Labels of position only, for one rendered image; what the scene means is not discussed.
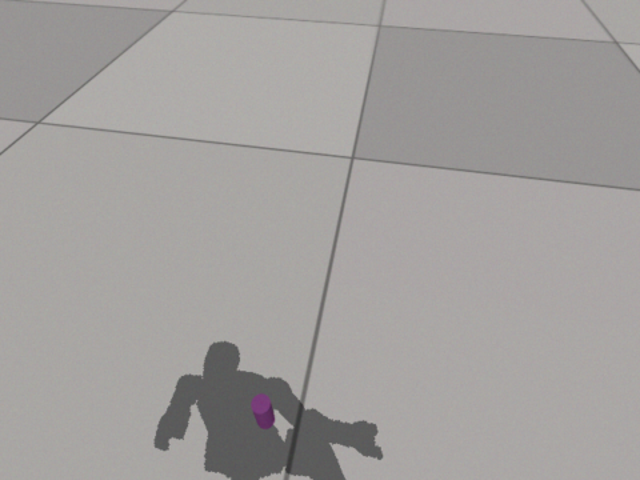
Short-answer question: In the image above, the can can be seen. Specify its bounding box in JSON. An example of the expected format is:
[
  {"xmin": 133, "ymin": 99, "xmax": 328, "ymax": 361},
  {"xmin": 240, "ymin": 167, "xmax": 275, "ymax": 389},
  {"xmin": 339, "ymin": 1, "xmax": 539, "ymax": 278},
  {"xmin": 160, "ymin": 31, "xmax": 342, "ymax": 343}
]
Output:
[{"xmin": 251, "ymin": 394, "xmax": 275, "ymax": 429}]

